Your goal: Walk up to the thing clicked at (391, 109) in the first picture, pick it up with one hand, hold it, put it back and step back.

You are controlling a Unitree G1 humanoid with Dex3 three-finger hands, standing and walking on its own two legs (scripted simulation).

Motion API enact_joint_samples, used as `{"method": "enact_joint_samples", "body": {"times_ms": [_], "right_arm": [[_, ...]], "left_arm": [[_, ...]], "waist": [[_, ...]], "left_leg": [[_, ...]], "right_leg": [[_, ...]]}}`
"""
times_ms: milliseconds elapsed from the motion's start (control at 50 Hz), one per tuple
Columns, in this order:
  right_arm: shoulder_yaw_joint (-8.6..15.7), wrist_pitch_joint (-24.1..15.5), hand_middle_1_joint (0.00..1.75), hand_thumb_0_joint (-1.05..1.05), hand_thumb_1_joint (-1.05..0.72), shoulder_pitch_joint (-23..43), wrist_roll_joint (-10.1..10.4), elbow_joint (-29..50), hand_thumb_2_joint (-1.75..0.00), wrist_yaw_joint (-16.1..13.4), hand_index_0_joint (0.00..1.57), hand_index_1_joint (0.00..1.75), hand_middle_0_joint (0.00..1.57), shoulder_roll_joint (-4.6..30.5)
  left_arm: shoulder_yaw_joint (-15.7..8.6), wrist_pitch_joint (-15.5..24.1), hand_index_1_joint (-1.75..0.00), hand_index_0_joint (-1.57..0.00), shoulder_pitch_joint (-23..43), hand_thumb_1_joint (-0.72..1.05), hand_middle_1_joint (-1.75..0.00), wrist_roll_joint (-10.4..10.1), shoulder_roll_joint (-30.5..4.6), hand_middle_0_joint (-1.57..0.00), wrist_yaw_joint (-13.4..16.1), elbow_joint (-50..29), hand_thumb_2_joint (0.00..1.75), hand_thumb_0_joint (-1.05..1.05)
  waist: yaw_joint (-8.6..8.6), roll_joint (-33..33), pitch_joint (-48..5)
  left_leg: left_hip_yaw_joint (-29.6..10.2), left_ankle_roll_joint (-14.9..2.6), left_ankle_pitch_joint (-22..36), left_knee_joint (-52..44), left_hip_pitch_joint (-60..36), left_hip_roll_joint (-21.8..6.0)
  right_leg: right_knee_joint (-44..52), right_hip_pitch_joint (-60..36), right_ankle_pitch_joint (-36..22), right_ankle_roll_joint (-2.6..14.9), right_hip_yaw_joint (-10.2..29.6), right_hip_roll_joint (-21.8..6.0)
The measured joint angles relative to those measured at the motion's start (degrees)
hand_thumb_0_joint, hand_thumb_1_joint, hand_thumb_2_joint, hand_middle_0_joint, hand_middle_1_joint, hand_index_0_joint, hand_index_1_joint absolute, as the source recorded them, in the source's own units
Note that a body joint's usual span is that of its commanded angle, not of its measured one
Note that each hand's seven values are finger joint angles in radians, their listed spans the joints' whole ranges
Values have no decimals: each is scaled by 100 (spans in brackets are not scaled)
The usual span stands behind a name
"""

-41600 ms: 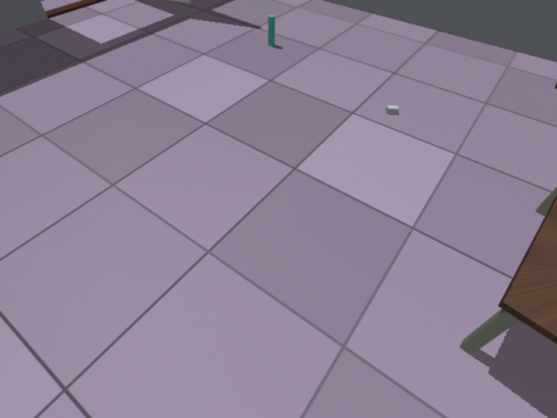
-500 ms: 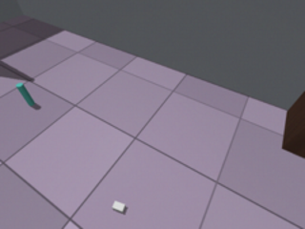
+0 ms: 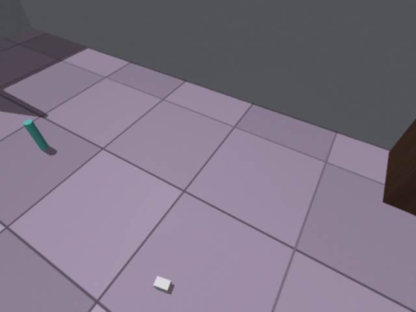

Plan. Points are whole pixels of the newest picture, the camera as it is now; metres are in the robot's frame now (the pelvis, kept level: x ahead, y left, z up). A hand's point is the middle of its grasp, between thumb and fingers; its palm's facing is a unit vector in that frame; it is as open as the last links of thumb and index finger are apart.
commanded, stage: stand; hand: left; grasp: from above
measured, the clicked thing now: (162, 284) +0.38 +0.20 -0.76
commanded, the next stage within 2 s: step back in 1.46 s
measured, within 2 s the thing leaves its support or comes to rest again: neither
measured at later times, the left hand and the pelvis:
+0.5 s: hand out of the picture +0.07 +0.24 -0.16, palm faces +0.00 -0.94 -0.33, open 7.4 cm; pelvis +0.01 +0.00 +0.00, yaw +0 degrees
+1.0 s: hand out of the picture +0.10 +0.24 -0.16, palm faces +0.00 -0.94 -0.33, open 7.4 cm; pelvis +0.02 -0.01 +0.00, yaw -1 degrees
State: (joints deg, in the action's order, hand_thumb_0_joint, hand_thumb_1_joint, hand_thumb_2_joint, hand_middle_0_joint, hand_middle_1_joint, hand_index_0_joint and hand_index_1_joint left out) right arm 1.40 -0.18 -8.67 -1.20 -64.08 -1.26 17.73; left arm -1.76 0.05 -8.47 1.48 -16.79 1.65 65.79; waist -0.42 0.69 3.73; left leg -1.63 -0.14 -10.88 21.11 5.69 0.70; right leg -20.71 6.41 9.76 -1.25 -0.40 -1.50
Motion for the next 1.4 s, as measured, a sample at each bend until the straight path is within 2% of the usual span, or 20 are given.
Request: {"method": "enact_joint_samples", "body": {"times_ms": [580, 1400], "right_arm": [[-107, -42, 30, 1, -91, 131, 25, -120, -89, 27, 20, 30, 20, 76], [-126, -43, 30, 1, -91, 193, 41, -97, -89, 81, 20, 30, 20, 167]], "left_arm": [[33, 11, -29, -20, 193, 91, -30, -58, -46, -20, -84, 85, 90, 0], [82, 38, -29, -20, 264, 91, -30, -84, -187, -20, -130, -14, 90, 0]], "waist": [[28, 42, -5], [55, -3, -29]], "left_leg": [[28, 48, -5, -168, -28, -62], [52, 74, -10, -271, -74, -95]], "right_leg": [[117, 14, 14, 49, 27, 60], [176, 0, 29, 74, 48, 90]]}}
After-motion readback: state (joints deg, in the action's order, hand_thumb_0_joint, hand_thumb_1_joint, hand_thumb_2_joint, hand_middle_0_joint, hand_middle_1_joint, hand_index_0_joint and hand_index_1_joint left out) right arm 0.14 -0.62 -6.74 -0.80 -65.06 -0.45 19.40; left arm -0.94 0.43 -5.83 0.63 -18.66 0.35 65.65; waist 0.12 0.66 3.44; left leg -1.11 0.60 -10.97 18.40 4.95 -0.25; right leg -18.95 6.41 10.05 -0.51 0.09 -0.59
